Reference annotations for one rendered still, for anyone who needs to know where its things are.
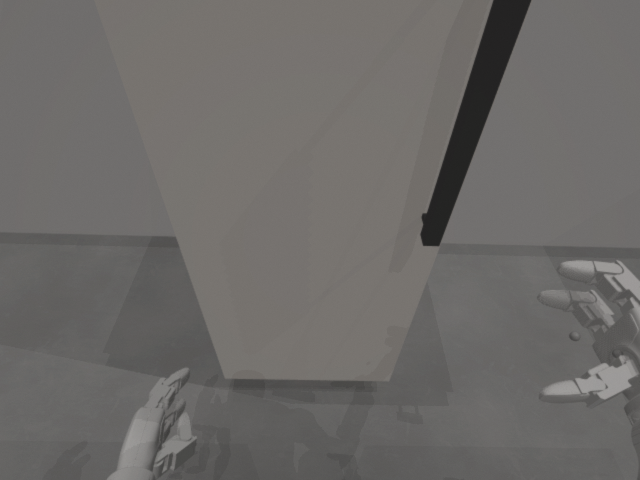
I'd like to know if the robot right hand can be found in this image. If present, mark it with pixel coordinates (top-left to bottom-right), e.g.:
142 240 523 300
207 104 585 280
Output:
537 260 640 409

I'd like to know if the robot left hand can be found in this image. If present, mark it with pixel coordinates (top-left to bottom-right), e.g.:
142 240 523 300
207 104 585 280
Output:
116 368 197 480

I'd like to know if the handle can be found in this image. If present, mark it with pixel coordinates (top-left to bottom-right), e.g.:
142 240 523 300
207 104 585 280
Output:
420 0 531 246

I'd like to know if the fridge door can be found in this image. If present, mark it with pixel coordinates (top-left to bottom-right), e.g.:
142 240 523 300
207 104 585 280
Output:
94 0 533 381

